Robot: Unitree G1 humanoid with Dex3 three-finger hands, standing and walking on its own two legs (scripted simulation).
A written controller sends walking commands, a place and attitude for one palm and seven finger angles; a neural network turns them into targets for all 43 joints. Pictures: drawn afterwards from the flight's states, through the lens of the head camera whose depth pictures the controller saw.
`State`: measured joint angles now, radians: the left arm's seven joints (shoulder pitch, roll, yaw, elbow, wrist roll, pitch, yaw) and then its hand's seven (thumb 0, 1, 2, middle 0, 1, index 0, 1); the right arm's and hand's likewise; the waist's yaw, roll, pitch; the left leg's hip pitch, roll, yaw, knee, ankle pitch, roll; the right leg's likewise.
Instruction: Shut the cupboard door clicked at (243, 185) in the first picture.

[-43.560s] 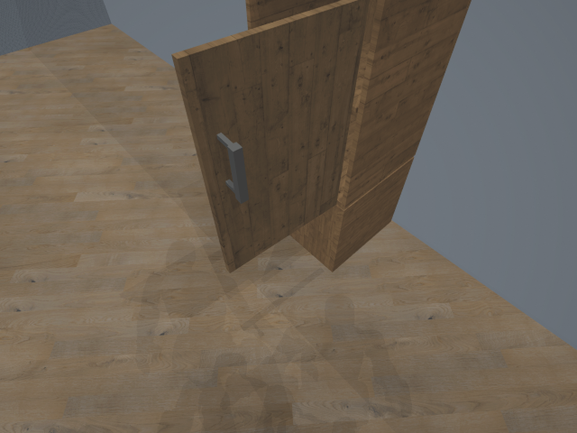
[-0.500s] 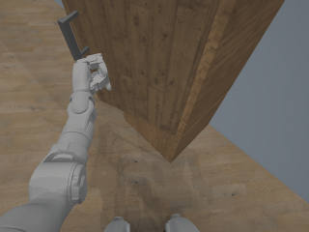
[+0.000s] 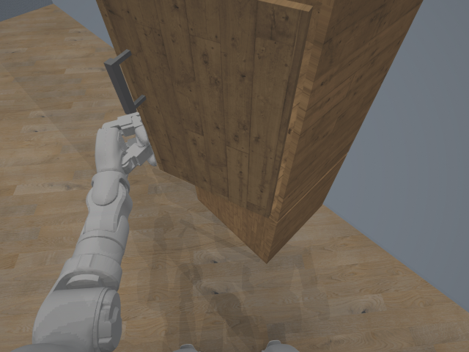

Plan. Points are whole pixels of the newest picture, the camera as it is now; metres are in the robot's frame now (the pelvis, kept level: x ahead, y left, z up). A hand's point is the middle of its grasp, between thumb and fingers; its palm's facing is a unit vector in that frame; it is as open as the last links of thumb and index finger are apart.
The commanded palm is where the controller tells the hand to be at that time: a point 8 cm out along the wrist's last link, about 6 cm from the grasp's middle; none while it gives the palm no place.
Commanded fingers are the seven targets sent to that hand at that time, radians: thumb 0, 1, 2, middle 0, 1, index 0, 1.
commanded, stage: draw the hand back to the body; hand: left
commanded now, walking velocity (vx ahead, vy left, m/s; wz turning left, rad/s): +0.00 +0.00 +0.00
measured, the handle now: (128, 83) +0.65 +0.21 +0.08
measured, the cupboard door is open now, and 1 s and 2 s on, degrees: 18 18 18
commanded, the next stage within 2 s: step back with the hand held close in 1.36 s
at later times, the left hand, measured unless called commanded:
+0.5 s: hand (63, 208) +0.30 +0.21 +0.15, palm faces +0.19 -0.96 -0.21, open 3.2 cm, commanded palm +0.26 +0.25 +0.17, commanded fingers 0.00 0.90 0.90 -0.83 -0.99 -0.83 -0.99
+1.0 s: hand out of the picture +0.20 +0.29 +0.20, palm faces +0.47 -0.77 -0.43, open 6.3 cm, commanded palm +0.16 +0.32 +0.22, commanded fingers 0.00 0.90 0.90 -0.20 -0.30 -0.20 -0.30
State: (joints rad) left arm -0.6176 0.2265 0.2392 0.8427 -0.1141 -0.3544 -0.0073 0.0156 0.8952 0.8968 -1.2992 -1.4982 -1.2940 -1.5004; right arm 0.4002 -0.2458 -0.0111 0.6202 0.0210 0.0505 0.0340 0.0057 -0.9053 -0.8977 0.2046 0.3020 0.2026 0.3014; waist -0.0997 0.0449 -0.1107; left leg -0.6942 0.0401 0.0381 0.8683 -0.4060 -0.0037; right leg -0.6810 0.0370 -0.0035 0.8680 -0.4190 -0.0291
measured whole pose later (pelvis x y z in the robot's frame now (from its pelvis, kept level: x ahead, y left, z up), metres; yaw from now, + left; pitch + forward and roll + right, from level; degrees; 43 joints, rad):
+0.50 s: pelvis +0.01 +0.01 +0.04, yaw +2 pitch -1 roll +0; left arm 0.01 0.27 0.09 0.07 -0.08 -0.07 0.04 0.01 0.89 0.90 -1.09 -1.26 -1.08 -1.26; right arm 0.15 -0.23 0.03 0.55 0.05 0.01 -0.07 0.01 -0.90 -0.90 0.20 0.30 0.20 0.30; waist 0.02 0.04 -0.03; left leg -0.25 0.00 0.02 0.55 -0.29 0.02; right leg -0.22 0.01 -0.02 0.53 -0.30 -0.01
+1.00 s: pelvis +0.03 +0.02 +0.05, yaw +2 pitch -3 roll +0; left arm 0.47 0.36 0.35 -0.36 -0.08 -0.05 0.09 0.01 0.89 0.90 -0.42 -0.53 -0.41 -0.53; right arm 0.21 -0.23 0.02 0.63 0.02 -0.04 -0.07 0.01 -0.90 -0.90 0.21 0.30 0.20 0.30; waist 0.06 0.08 -0.02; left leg -0.12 0.00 0.02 0.43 -0.26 0.02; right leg -0.08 0.00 -0.02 0.40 -0.27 0.00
